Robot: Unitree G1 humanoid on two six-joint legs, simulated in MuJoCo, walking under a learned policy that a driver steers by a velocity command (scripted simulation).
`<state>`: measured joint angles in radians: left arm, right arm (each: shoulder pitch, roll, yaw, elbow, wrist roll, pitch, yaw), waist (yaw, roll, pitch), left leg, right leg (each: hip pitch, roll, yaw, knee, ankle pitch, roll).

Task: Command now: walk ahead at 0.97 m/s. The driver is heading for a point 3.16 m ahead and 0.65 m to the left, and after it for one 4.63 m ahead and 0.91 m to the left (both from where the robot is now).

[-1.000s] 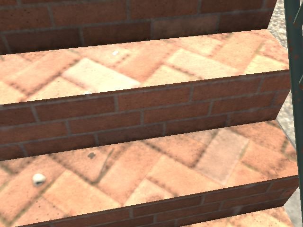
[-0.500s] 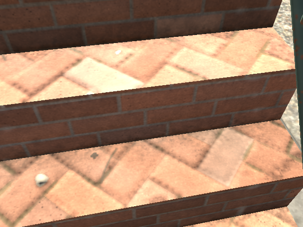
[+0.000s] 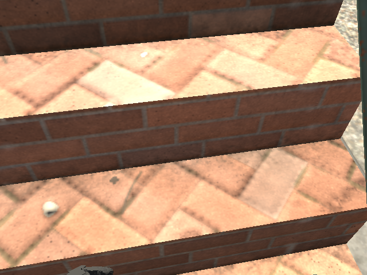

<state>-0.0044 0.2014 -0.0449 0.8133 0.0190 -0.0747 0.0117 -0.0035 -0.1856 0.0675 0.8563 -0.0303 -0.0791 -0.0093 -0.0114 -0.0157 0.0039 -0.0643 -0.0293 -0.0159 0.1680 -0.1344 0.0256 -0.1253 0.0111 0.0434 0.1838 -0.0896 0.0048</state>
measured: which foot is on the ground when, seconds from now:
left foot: down 0.00-1.00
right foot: down 0.00-1.00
